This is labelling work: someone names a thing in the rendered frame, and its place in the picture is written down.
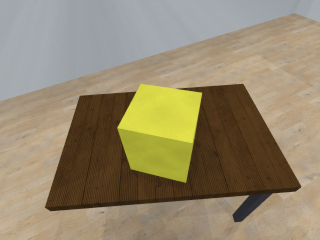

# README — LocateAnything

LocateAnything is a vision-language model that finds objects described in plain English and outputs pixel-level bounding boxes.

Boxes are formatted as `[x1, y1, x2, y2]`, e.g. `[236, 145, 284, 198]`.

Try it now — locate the carton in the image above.
[117, 84, 202, 183]

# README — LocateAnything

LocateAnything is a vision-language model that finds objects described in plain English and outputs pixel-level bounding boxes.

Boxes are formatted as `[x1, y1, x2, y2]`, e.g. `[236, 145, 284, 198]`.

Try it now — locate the table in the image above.
[45, 84, 302, 222]

